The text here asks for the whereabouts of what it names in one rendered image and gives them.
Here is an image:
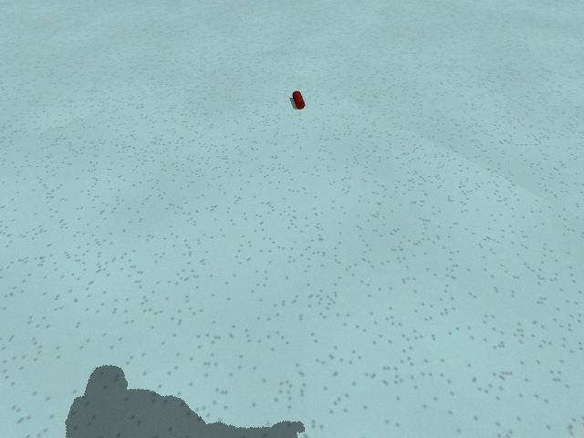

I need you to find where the can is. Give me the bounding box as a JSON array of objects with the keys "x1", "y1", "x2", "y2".
[{"x1": 292, "y1": 91, "x2": 305, "y2": 110}]

